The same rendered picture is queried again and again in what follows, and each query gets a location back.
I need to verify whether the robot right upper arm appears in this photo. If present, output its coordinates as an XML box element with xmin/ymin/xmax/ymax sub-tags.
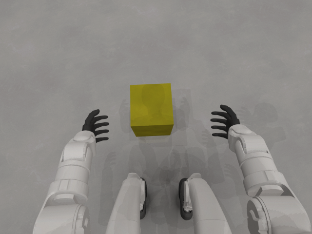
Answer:
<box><xmin>247</xmin><ymin>196</ymin><xmax>312</xmax><ymax>234</ymax></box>

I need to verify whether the robot right forearm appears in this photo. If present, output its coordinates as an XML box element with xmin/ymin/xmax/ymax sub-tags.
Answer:
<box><xmin>228</xmin><ymin>124</ymin><xmax>311</xmax><ymax>231</ymax></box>

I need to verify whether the robot right hand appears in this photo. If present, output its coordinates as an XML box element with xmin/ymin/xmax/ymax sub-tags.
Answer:
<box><xmin>210</xmin><ymin>105</ymin><xmax>240</xmax><ymax>139</ymax></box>

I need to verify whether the right robot shin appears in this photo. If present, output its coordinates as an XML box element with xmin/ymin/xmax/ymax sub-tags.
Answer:
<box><xmin>183</xmin><ymin>174</ymin><xmax>201</xmax><ymax>211</ymax></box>

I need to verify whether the robot left upper arm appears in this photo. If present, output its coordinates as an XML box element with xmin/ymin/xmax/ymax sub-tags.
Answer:
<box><xmin>34</xmin><ymin>204</ymin><xmax>91</xmax><ymax>234</ymax></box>

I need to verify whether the carton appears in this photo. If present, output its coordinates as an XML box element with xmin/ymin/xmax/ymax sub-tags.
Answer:
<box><xmin>130</xmin><ymin>83</ymin><xmax>174</xmax><ymax>137</ymax></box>

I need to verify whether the robot left hand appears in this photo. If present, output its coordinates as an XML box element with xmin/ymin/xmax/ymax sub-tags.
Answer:
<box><xmin>82</xmin><ymin>109</ymin><xmax>109</xmax><ymax>143</ymax></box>

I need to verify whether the robot left forearm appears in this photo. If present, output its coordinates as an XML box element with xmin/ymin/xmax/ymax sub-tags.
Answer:
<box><xmin>32</xmin><ymin>131</ymin><xmax>97</xmax><ymax>234</ymax></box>

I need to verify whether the left robot foot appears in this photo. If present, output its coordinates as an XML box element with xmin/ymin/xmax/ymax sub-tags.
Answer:
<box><xmin>140</xmin><ymin>177</ymin><xmax>147</xmax><ymax>219</ymax></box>

